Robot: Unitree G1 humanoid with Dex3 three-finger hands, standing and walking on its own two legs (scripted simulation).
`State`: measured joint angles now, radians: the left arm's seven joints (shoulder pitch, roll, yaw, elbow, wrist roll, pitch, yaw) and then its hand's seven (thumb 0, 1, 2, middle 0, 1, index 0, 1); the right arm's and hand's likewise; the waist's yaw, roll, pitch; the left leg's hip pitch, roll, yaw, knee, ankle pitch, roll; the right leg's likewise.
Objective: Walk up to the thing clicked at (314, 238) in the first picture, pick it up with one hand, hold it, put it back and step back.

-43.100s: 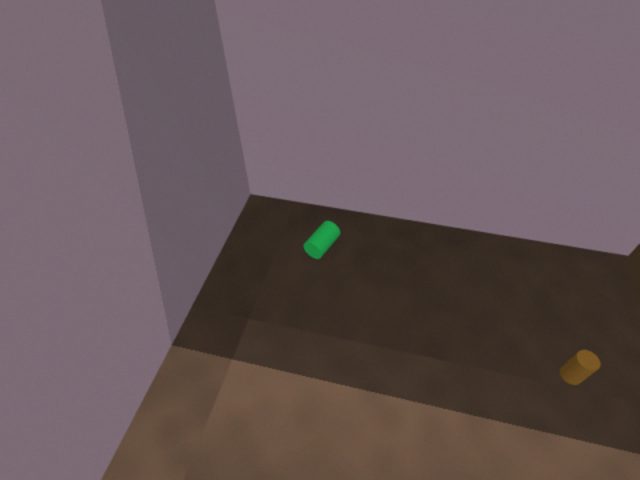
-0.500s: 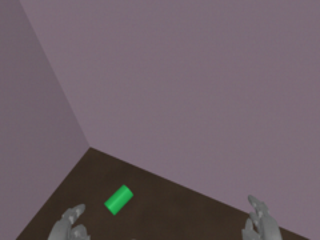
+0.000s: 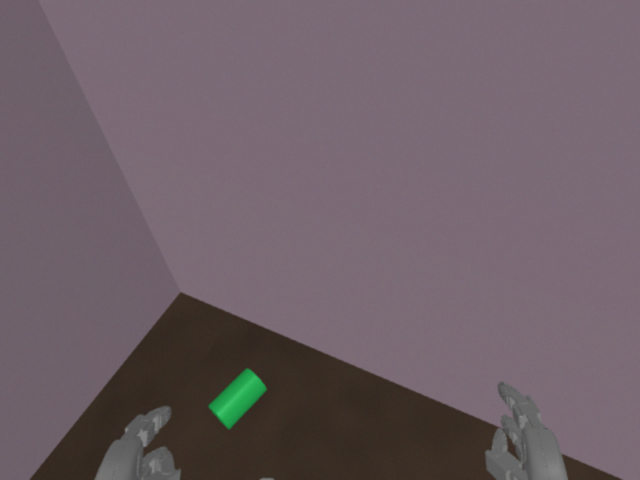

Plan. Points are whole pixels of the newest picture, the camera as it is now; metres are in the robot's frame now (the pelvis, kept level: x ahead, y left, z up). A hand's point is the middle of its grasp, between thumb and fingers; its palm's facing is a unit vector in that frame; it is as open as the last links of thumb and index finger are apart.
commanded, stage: home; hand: left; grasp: from above
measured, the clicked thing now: (238, 397) +0.47 +0.24 -0.67
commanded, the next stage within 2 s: stand in 0.86 s
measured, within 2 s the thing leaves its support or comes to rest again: neither
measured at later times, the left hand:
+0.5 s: hand (177, 468) +0.17 +0.18 -0.05, palm faces +0.04 -0.98 -0.21, open 7.4 cm
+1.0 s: hand (171, 474) +0.17 +0.19 -0.06, palm faces +0.02 -0.97 -0.25, open 7.4 cm
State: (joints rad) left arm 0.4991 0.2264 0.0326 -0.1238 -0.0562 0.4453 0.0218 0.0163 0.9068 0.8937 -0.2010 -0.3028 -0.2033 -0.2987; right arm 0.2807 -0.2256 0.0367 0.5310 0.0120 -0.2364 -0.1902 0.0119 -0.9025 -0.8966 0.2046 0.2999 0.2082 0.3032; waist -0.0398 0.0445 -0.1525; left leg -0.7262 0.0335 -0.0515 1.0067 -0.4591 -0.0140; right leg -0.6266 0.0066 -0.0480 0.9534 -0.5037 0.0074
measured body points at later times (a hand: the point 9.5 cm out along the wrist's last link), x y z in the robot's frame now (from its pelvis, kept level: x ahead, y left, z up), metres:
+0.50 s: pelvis +0.01 +0.00 +0.00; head +0.03 +0.01 +0.45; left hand +0.17 +0.23 -0.03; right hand +0.17 -0.25 -0.06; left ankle +0.02 +0.12 -0.68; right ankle -0.02 -0.13 -0.68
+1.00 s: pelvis +0.00 +0.00 +0.00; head +0.03 +0.01 +0.45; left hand +0.17 +0.24 -0.04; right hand +0.16 -0.24 -0.07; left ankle +0.02 +0.12 -0.68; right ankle -0.02 -0.13 -0.68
